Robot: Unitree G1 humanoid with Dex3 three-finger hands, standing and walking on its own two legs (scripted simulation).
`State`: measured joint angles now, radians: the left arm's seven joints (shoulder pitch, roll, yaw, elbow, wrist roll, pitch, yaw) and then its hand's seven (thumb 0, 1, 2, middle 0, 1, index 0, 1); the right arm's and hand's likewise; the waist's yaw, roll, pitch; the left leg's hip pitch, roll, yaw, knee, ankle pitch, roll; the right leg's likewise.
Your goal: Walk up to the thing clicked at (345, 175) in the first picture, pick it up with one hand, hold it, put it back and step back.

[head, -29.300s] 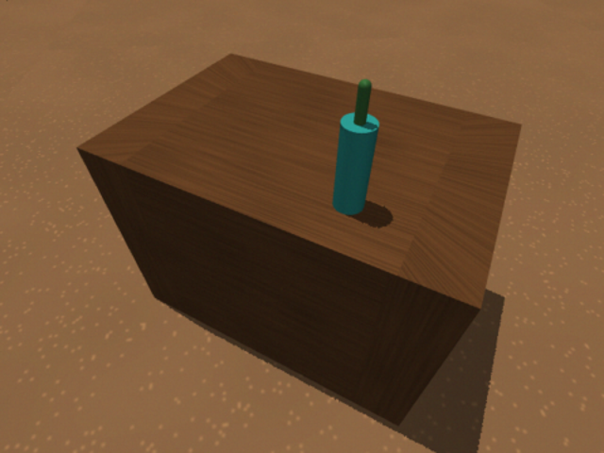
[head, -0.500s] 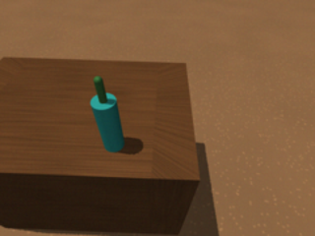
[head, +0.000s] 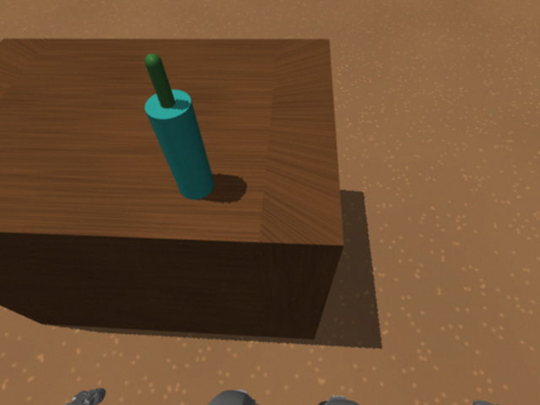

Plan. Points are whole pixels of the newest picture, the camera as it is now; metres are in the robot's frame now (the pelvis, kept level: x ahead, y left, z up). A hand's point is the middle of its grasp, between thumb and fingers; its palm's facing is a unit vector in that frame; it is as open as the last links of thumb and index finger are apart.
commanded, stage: step back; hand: left
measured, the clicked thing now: (178, 133) +0.53 +0.18 +0.08
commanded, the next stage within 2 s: none
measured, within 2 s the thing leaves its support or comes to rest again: neither
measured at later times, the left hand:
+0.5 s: hand out of the picture +0.00 +0.27 -0.15, palm faces -0.08 -0.91 -0.40, open 7.4 cm
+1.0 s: hand out of the picture -0.13 +0.29 -0.15, palm faces -0.02 -0.93 -0.37, open 7.4 cm
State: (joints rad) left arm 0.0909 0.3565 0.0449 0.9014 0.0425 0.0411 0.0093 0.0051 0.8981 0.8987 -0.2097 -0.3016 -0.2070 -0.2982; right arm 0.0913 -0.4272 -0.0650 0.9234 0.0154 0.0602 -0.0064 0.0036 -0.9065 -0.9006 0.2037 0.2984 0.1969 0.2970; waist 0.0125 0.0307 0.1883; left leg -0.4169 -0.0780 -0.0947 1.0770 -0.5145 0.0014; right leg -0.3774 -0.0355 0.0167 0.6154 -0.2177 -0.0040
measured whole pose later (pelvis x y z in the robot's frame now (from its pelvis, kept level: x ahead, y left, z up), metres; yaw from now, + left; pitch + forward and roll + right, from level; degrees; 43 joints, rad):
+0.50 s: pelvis -0.11 +0.01 -0.01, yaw -4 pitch -2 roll -2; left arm 0.16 0.37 0.08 0.87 0.03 0.03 0.01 0.01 0.90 0.90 -0.21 -0.30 -0.20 -0.30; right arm 0.11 -0.40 -0.05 0.84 -0.01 0.04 -0.01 0.01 -0.90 -0.90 0.21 0.30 0.20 0.30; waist 0.00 0.03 0.20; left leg -0.37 0.06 0.03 0.72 -0.31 0.01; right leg -0.23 0.05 0.05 0.63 -0.36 0.00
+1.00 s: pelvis -0.25 +0.02 +0.00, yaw -2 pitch -2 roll -1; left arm 0.14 0.40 0.08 0.81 0.01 0.06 0.01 0.00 0.90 0.90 -0.21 -0.30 -0.20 -0.30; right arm 0.17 -0.36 -0.04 0.86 -0.03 0.03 -0.01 0.01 -0.90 -0.90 0.21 0.30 0.20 0.30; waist 0.00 -0.03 0.17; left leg -0.31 0.01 -0.02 0.61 -0.27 0.02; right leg -0.47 0.12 0.15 1.19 -0.52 0.00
